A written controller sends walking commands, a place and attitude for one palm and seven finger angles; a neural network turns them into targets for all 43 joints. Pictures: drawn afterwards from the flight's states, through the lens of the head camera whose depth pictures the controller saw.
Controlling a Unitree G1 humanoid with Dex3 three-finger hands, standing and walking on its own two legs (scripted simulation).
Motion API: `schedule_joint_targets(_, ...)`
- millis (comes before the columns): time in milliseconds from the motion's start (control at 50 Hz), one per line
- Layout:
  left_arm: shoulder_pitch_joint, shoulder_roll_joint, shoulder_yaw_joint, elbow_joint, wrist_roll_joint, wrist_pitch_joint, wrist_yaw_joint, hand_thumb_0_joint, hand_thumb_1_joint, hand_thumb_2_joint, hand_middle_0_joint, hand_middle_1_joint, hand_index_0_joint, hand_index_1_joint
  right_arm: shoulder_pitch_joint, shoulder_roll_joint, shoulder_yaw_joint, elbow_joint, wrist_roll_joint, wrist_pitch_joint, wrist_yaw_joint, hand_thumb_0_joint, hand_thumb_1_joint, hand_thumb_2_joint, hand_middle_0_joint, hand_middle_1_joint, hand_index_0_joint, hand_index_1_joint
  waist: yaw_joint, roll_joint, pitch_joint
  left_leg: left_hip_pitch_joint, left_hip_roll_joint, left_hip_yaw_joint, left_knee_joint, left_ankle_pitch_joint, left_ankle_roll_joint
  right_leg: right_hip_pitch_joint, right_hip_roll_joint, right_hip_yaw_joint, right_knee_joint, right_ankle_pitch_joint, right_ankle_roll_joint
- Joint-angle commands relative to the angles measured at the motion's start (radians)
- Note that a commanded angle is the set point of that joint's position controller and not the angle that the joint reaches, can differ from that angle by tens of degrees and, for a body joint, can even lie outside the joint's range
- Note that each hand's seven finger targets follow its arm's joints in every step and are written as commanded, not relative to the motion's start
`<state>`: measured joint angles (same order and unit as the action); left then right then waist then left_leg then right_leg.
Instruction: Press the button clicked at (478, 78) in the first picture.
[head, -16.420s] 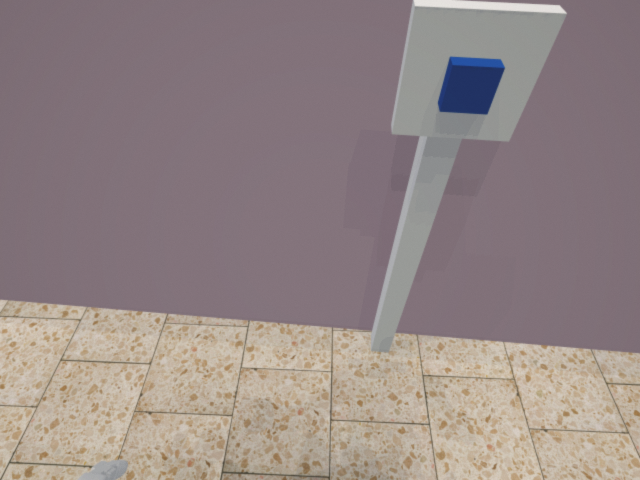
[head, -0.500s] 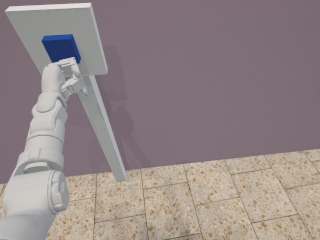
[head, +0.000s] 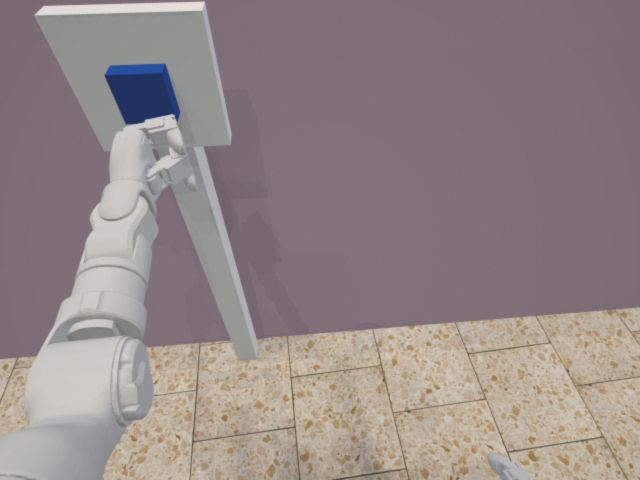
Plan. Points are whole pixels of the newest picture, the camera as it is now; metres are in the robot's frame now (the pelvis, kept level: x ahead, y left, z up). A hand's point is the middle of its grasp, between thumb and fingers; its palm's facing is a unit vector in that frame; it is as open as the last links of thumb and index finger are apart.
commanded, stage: aim a knuckle at the button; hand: left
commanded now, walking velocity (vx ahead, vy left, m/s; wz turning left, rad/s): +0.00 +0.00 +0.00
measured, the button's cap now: (145, 93) +0.55 +0.25 +0.21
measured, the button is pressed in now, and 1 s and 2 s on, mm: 0 4 0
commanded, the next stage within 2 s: press the button with the knuckle in 0.02 s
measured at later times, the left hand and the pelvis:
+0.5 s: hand (188, 148) +0.48 +0.18 +0.17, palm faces +0.14 -0.99 -0.01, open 3.1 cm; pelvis +0.00 +0.00 +0.00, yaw +0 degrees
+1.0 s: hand (193, 136) +0.51 +0.18 +0.17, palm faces +0.11 -0.99 +0.00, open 3.3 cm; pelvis +0.00 +0.00 -0.01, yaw -1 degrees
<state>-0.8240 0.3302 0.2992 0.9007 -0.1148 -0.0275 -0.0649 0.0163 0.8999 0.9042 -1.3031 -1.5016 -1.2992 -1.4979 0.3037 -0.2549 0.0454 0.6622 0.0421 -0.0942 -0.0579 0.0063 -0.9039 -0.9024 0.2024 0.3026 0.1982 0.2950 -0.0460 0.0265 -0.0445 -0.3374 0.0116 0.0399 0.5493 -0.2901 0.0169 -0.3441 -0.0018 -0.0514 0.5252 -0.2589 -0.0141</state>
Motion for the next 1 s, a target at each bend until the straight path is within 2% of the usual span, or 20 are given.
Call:
schedule_joint_targets(0,-0.503,0.238,0.041,-0.251,-0.002,-0.098,0.005,0.0,0.9,0.9,-1.3,-1.5,-1.3,-1.5,0.035,-0.139,-0.058,-0.106,0.0,-0.032,-0.007,0.0,-0.9,-0.9,0.2,0.3,0.2,0.3,-0.006,0.0,-0.346,0.158,-0.003,-0.043,-0.043,0.289,0.017,0.115,0.013,0.026,-0.029,0.315,-0.016)
schedule_joint_targets(100,-0.473,0.187,0.008,-0.274,-0.014,-0.089,-0.005,0.0,0.9,0.9,-1.3,-1.5,-1.3,-1.5,0.031,-0.137,-0.06,-0.112,0.004,-0.026,-0.003,0.0,-0.9,-0.9,0.2,0.3,0.2,0.3,-0.007,0.015,-0.339,0.174,0.002,-0.043,-0.037,0.334,0.014,0.107,0.017,0.02,-0.024,0.344,-0.017)
schedule_joint_targets(140,-0.487,0.242,0.049,-0.273,-0.014,-0.08,0.002,0.0,0.9,0.9,-1.3,-1.5,-1.3,-1.5,0.034,-0.144,-0.061,-0.107,0.003,-0.022,-0.007,0.0,-0.9,-0.9,0.2,0.3,0.2,0.3,-0.007,-0.027,-0.333,0.152,0.001,-0.043,-0.043,0.305,0.017,0.122,0.017,0.022,-0.032,0.333,-0.014)
schedule_joint_targets(180,-0.497,0.253,0.054,-0.262,-0.01,-0.075,0.005,0.0,0.9,0.9,-1.3,-1.5,-1.3,-1.5,0.036,-0.144,-0.06,-0.104,0.002,-0.018,-0.011,0.0,-0.9,-0.9,0.2,0.3,0.2,0.3,-0.009,-0.018,-0.316,0.139,-0.001,-0.041,-0.044,0.298,0.019,0.12,0.016,0.024,-0.035,0.33,-0.014)
schedule_joint_targets(220,-0.543,0.236,0.026,-0.247,-0.001,-0.075,0.006,0.0,0.9,0.9,-1.3,-1.5,-1.3,-1.5,0.041,-0.142,-0.057,-0.097,0.001,-0.016,-0.012,0.0,-0.9,-0.9,0.2,0.3,0.2,0.3,-0.025,-0.004,-0.298,0.133,-0.003,-0.04,-0.047,0.272,0.02,0.104,0.015,0.024,-0.042,0.311,-0.012)
schedule_joint_targets(260,-0.563,0.258,0.04,-0.251,0.003,-0.09,0.006,0.0,0.9,0.9,-1.3,-1.5,-1.3,-1.5,0.05,-0.145,-0.061,-0.094,-0.001,-0.018,-0.013,0.0,-0.9,-0.9,0.2,0.3,0.2,0.3,-0.026,0.009,-0.326,0.15,-0.005,-0.044,-0.039,0.279,0.021,0.106,0.017,0.027,-0.039,0.308,-0.016)
schedule_joint_targets(300,-0.589,0.227,0.016,-0.228,-0.003,-0.098,0.0,0.0,0.9,0.9,-1.3,-1.5,-1.3,-1.5,0.061,-0.142,-0.061,-0.086,-0.002,-0.022,-0.012,0.0,-0.9,-0.9,0.2,0.3,0.2,0.3,-0.037,0.013,-0.328,0.16,-0.003,-0.045,-0.039,0.285,0.019,0.092,0.018,0.025,-0.04,0.313,-0.014)
schedule_joint_targets(320,-0.558,0.253,0.043,-0.172,-0.005,-0.096,-0.003,0.0,0.9,0.9,-1.3,-1.5,-1.3,-1.5,0.071,-0.147,-0.063,-0.079,-0.002,-0.022,-0.013,0.0,-0.9,-0.9,0.2,0.3,0.2,0.3,-0.029,-0.024,-0.321,0.139,-0.003,-0.044,-0.038,0.267,0.02,0.097,0.018,0.026,-0.042,0.304,-0.013)
schedule_joint_targets(380,-0.569,0.307,0.075,-0.092,0.006,-0.103,-0.011,0.0,0.9,0.9,-1.3,-1.5,-1.3,-1.5,0.092,-0.156,-0.061,-0.071,-0.005,-0.018,-0.013,0.0,-0.9,-0.9,0.2,0.3,0.2,0.3,-0.033,-0.026,-0.308,0.096,-0.007,-0.039,-0.037,0.25,0.022,0.1,0.014,0.031,-0.037,0.307,-0.011)
schedule_joint_targets(400,-0.607,0.306,0.062,-0.095,0.012,-0.111,-0.015,0.0,0.9,0.9,-1.3,-1.5,-1.3,-1.5,0.098,-0.157,-0.061,-0.069,-0.006,-0.016,-0.012,0.0,-0.9,-0.9,0.2,0.3,0.2,0.3,-0.045,-0.018,-0.31,0.099,-0.008,-0.037,-0.034,0.249,0.023,0.092,0.014,0.033,-0.038,0.311,-0.008)
schedule_joint_targets(440,-0.621,0.313,0.063,-0.077,0.021,-0.126,-0.019,0.0,0.9,0.9,-1.3,-1.5,-1.3,-1.5,0.109,-0.155,-0.063,-0.069,-0.008,-0.015,-0.009,0.0,-0.9,-0.9,0.2,0.3,0.2,0.3,-0.043,0.02,-0.32,0.102,-0.009,-0.038,-0.026,0.257,0.021,0.082,0.014,0.034,-0.032,0.313,-0.012)
schedule_joint_targets(520,-0.644,0.336,0.082,-0.058,0.015,-0.16,-0.026,0.0,0.9,0.9,-1.3,-1.5,-1.3,-1.5,0.134,-0.162,-0.069,-0.068,-0.013,-0.011,-0.004,0.0,-0.9,-0.9,0.2,0.3,0.2,0.3,-0.05,-0.01,-0.371,0.102,-0.007,-0.038,-0.016,0.274,0.023,0.099,0.018,0.035,-0.021,0.338,-0.008)
schedule_joint_targets(580,-0.673,0.321,0.062,-0.039,0.021,-0.166,-0.032,0.0,0.9,0.9,-1.3,-1.5,-1.3,-1.5,0.147,-0.163,-0.07,-0.064,-0.014,-0.009,0.002,0.0,-0.9,-0.9,0.2,0.3,0.2,0.3,-0.06,0.024,-0.361,0.106,-0.006,-0.041,-0.009,0.284,0.021,0.07,0.021,0.033,-0.018,0.336,-0.008)
schedule_joint_targets(600,-0.653,0.345,0.084,-0.008,0.024,-0.164,-0.029,0.0,0.9,0.9,-1.3,-1.5,-1.3,-1.5,0.156,-0.168,-0.072,-0.06,-0.015,-0.005,0.001,0.0,-0.9,-0.9,0.2,0.3,0.2,0.3,-0.057,0.0,-0.361,0.095,-0.004,-0.045,-0.01,0.276,0.021,0.069,0.022,0.031,-0.017,0.325,-0.009)
schedule_joint_targets(760,-0.69,0.423,0.13,0.004,0.047,-0.186,-0.022,0.0,0.9,0.9,-1.3,-1.5,-1.3,-1.5,0.185,-0.174,-0.074,-0.064,-0.025,0.011,0.009,0.0,-0.9,-0.9,0.2,0.3,0.2,0.3,-0.061,0.017,-0.391,0.07,-0.006,-0.036,0.007,0.297,0.026,0.088,0.024,0.04,-0.006,0.368,-0.005)
schedule_joint_targets(820,-0.698,0.445,0.14,0.045,0.043,-0.183,-0.034,0.0,0.9,0.9,-1.3,-1.5,-1.3,-1.5,0.19,-0.179,-0.074,-0.06,-0.022,0.017,0.007,0.0,-0.9,-0.9,0.2,0.3,0.2,0.3,-0.073,-0.004,-0.36,0.037,-0.005,-0.028,0.005,0.254,0.027,0.08,0.022,0.044,-0.014,0.351,0.0)
schedule_joint_targets(860,-0.715,0.497,0.173,0.091,0.047,-0.175,-0.033,0.0,0.9,0.9,-1.3,-1.5,-1.3,-1.5,0.201,-0.188,-0.072,-0.056,-0.023,0.023,0.002,0.0,-0.9,-0.9,0.2,0.3,0.2,0.3,-0.083,-0.042,-0.329,0.001,-0.004,-0.029,0.004,0.224,0.03,0.075,0.02,0.046,-0.02,0.332,0.004)
schedule_joint_targets(880,-0.747,0.509,0.163,0.083,0.054,-0.174,-0.037,0.0,0.9,0.9,-1.3,-1.5,-1.3,-1.5,0.198,-0.187,-0.071,-0.058,-0.022,0.024,0.001,0.0,-0.9,-0.9,0.2,0.3,0.2,0.3,-0.088,0.004,-0.339,0.001,-0.005,-0.028,0.003,0.209,0.028,0.067,0.017,0.052,-0.022,0.316,0.006)
schedule_joint_targets(940,-0.776,0.497,0.141,0.114,0.067,-0.176,-0.038,0.0,0.9,0.9,-1.3,-1.5,-1.3,-1.5,0.213,-0.186,-0.068,-0.057,-0.025,0.025,0.002,0.0,-0.9,-0.9,0.2,0.3,0.2,0.3,-0.099,0.029,-0.334,0.0,-0.005,-0.035,0.007,0.199,0.024,0.035,0.019,0.047,-0.02,0.29,0.003)
schedule_joint_targets(980,-0.795,0.522,0.159,0.132,0.065,-0.186,-0.033,0.0,0.9,0.9,-1.3,-1.5,-1.3,-1.5,0.224,-0.192,-0.069,-0.057,-0.028,0.023,0.002,0.0,-0.9,-0.9,0.2,0.3,0.2,0.3,-0.108,0.006,-0.361,-0.004,-0.004,-0.039,0.016,0.188,0.026,0.031,0.02,0.051,-0.019,0.275,0.007)
